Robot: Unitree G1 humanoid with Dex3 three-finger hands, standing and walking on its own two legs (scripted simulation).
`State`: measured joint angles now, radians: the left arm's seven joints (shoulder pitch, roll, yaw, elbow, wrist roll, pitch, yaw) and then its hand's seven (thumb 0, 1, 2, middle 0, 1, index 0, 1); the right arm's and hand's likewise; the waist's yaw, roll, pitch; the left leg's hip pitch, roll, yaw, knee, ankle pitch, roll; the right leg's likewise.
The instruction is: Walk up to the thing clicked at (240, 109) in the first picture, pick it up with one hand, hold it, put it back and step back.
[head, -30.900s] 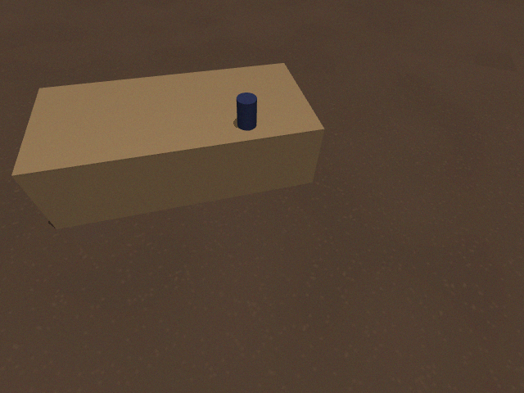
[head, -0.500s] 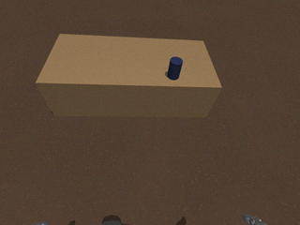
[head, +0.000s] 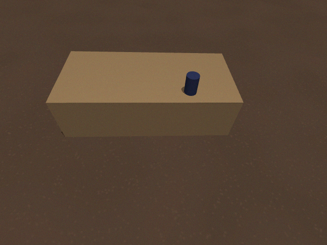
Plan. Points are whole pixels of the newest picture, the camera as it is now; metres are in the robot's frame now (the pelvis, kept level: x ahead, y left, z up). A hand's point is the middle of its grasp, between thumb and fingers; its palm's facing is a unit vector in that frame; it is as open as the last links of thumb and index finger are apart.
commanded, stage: step back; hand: right
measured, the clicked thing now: (191, 83) +1.10 -0.18 -0.34
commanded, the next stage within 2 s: stand in 0.38 s
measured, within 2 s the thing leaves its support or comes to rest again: neither
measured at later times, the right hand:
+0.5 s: hand out of the picture +0.12 -0.25 -0.14, palm faces +0.01 +0.94 -0.35, open 7.4 cm
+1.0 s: hand out of the picture +0.03 -0.26 -0.15, palm faces +0.00 +0.94 -0.34, open 7.4 cm
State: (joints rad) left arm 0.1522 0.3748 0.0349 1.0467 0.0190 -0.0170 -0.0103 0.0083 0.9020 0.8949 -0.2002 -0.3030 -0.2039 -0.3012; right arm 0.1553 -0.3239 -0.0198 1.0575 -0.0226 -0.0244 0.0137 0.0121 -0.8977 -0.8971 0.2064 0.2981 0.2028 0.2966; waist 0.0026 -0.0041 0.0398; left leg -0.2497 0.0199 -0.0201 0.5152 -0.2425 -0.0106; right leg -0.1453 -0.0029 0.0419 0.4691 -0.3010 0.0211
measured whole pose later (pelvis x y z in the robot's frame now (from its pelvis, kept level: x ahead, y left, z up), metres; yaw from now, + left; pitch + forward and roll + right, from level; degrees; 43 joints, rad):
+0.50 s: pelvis +0.01 +0.00 +0.00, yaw +0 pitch -3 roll +0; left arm 0.09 0.36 0.01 1.08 0.00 0.00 0.01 0.01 0.90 0.89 -0.20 -0.30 -0.20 -0.30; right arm 0.05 -0.34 -0.02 1.07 0.00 -0.01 0.00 0.01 -0.90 -0.90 0.20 0.30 0.20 0.30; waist 0.01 -0.01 0.08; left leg -0.20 0.02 -0.01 0.48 -0.24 -0.01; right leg -0.09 0.00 0.05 0.44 -0.30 0.02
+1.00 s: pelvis -0.03 +0.00 +0.01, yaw +0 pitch -3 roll +0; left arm 0.13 0.36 0.01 1.13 0.02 0.00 -0.01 0.01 0.90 0.89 -0.20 -0.30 -0.20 -0.30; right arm 0.12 -0.35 -0.02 1.15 -0.01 0.00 0.02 0.01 -0.90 -0.90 0.20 0.30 0.20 0.30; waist -0.01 0.01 0.06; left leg -0.18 0.02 -0.02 0.35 -0.11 -0.02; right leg -0.10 -0.01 0.04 0.35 -0.19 0.02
